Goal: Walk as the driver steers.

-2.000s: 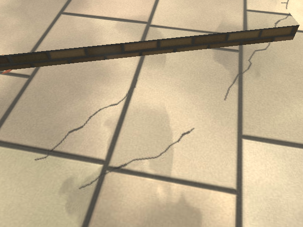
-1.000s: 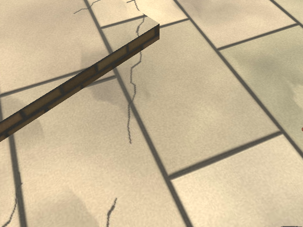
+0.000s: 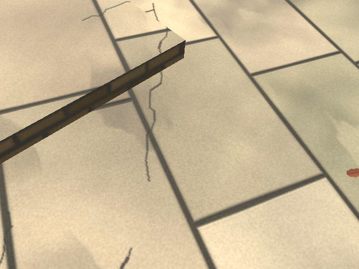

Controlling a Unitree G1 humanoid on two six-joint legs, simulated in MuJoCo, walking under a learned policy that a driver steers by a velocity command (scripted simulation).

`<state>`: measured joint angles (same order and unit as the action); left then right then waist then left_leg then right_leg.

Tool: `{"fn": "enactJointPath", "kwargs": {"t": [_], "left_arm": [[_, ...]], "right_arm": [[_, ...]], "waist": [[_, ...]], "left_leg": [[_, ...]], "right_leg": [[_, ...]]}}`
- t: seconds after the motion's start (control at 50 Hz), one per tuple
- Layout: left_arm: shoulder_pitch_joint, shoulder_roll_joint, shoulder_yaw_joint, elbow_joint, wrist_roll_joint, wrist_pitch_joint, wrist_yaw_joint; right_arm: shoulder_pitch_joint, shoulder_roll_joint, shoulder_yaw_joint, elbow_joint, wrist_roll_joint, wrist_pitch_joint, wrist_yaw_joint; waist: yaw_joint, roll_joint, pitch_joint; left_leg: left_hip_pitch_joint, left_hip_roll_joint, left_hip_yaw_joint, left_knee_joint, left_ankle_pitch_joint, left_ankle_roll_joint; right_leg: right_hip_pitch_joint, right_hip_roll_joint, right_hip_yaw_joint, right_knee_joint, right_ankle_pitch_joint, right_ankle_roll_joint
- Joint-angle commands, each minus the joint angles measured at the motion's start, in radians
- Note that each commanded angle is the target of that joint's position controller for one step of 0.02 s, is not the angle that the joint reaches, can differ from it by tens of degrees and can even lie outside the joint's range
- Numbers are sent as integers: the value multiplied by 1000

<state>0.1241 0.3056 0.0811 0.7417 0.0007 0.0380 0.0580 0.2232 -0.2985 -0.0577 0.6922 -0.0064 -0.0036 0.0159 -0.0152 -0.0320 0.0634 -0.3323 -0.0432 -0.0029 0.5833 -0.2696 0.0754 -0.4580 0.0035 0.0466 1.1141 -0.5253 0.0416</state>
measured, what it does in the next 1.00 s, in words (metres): walks ahead: right foot, then left foot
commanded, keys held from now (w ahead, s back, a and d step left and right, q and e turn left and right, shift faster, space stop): w+q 0.32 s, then w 0.36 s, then w+e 0.32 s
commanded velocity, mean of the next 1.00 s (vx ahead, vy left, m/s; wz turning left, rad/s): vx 0.38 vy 0.00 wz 0.21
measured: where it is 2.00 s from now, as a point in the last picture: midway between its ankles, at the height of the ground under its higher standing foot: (148, 201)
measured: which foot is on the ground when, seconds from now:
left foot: down 0.00-0.44, up 0.46-0.88, down 0.90-1.00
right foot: up 0.00-0.42, down 0.44-0.92, up 0.94-1.00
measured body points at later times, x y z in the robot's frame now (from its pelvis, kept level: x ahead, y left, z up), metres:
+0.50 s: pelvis +0.12 -0.03 +0.00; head +0.12 -0.04 +0.45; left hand +0.20 +0.28 -0.08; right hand +0.27 -0.28 -0.11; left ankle +0.02 +0.07 -0.70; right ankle +0.16 -0.14 -0.73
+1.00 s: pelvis +0.34 +0.08 +0.00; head +0.38 +0.09 +0.45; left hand +0.28 +0.35 -0.13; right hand +0.61 -0.11 -0.07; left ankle +0.39 +0.20 -0.73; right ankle +0.23 -0.10 -0.65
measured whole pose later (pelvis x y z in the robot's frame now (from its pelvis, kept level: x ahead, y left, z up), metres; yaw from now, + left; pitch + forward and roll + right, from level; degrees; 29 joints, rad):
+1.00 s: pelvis +0.34 +0.08 +0.00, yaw +10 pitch +2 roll +0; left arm 0.42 0.29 0.04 0.85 -0.04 -0.06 0.01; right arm 0.08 -0.26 -0.04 0.62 -0.01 -0.09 0.02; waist 0.06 -0.02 0.05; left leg -0.39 0.00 0.04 0.52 -0.17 0.02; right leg -0.30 -0.01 0.09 1.10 -0.44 -0.01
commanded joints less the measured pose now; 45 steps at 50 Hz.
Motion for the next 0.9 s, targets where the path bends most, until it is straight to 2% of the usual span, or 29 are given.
{"fn": "enactJointPath", "kwargs": {"t": [0.02,0.06,0.1,0.18,0.32,0.38,0.42,0.44,0.46,0.48,0.5,0.52,0.54,0.58,0.64,0.7,0.74,0.78,0.82,0.84,0.86,0.88,0.9], "left_arm": [[0,99,31,-58,2,-17,2],[3,89,29,-59,-7,-31,-14],[-43,92,29,-71,-8,-51,-23],[-89,81,24,-76,-7,-94,-37],[-120,83,16,-83,-23,-148,-67],[-62,90,16,-63,-27,-166,-75],[18,90,19,-37,-19,-173,-70],[110,115,25,-19,-10,-175,-63],[210,170,30,-4,8,-171,-57],[267,253,56,33,15,-165,-73],[224,181,39,21,-8,-165,-77],[204,129,23,14,-14,-162,-75],[181,114,15,5,-8,-158,-73],[172,93,0,8,-2,-151,-67],[209,102,-3,27,-9,-149,-63],[254,109,-8,52,-18,-138,-59],[293,119,-10,69,-22,-128,-56],[323,136,-7,80,-27,-119,-53],[323,150,-2,84,-33,-111,-47],[319,159,2,85,-33,-106,-45],[309,168,5,83,-31,-102,-44],[301,163,2,79,-25,-100,-45],[281,129,-12,51,-8,-103,-47]], "right_arm": [[-16,-164,-38,-82,22,-12,-26],[17,-147,-34,-86,24,-10,-38],[37,-151,-36,-88,21,-15,-46],[70,-172,-46,-81,20,-20,-54],[77,-188,-55,-85,29,-17,-42],[71,-156,-42,-81,27,-16,-35],[73,-110,-25,-75,21,-15,-31],[70,-57,-7,-77,16,-19,-30],[85,10,13,-86,13,-25,-30],[77,-59,-4,-131,44,-40,-37],[66,-136,-22,-109,46,-46,-39],[45,-146,-27,-94,36,-51,-33],[39,-131,-25,-84,23,-56,-28],[-7,-101,-19,-95,12,-68,-14],[-70,-54,-4,-121,11,-74,-9],[-170,-13,13,-154,11,-84,-3],[-230,-5,17,-171,17,-93,9],[-262,-17,13,-180,24,-100,22],[-258,-49,1,-184,29,-107,27],[-237,-66,-6,-180,29,-109,26],[-180,-93,-19,-168,28,-110,21],[-57,-128,-39,-134,26,-108,10],[114,-177,-57,-108,11,-103,-4]], "waist": [[18,100,-144],[6,144,-144],[-12,160,-99],[-33,163,-78],[-44,176,-56],[-16,176,-68],[32,154,-78],[72,105,-111],[84,-70,-148],[69,-228,-87],[65,-139,4],[65,-108,34],[53,-82,11],[51,-80,8],[69,-81,4],[100,-70,10],[115,-66,20],[114,-68,25],[82,-78,18],[61,-85,6],[20,-90,-33],[-50,-78,-115],[-134,-48,-255]], "left_leg": [[204,237,-362,-272,225,133],[230,207,-382,-342,-103,137],[248,214,-428,-392,-207,146],[271,212,-446,-394,-177,151],[150,185,-506,-358,-217,160],[101,178,-515,-319,-213,139],[29,127,-479,-237,-228,96],[-65,81,-419,-97,-258,55],[-218,-40,-250,213,-296,-13],[-442,-57,-188,398,-346,-26],[-520,10,-201,496,-274,-33],[-536,32,-188,522,-179,-37],[-519,56,-155,519,-112,-41],[-479,104,-108,473,-6,-57],[-459,119,-48,374,101,-88],[-378,107,-12,168,212,-101],[-298,80,3,53,269,-107],[-236,60,-3,-7,291,-102],[-182,54,-29,-62,269,-81],[-135,48,-31,-78,240,-68],[-30,34,-19,-100,215,-46],[159,27,-2,-127,219,-17],[455,144,-94,-74,214,34]], "right_leg": [[-146,-31,56,61,136,12],[-162,-25,42,-13,222,19],[-197,-20,42,-134,254,25],[-176,-10,54,-352,297,36],[-12,24,49,-557,296,15],[141,15,24,-637,358,-18],[307,2,5,-711,368,-47],[449,-90,98,-732,301,-83],[585,-257,354,-830,91,-162],[579,-393,697,-922,-187,-286],[532,-388,669,-932,-240,-298],[517,-330,555,-925,-150,-266],[508,-285,465,-927,-52,-241],[455,-232,344,-952,135,-226],[422,-199,230,-980,344,-241],[391,-169,143,-975,510,-231],[362,-165,128,-962,551,-227],[365,-193,153,-945,571,-227],[407,-224,186,-911,604,-207],[424,-234,192,-882,660,-196],[423,-225,179,-811,793,-180],[387,-178,144,-667,896,-155],[223,-130,123,-423,755,-122]]}}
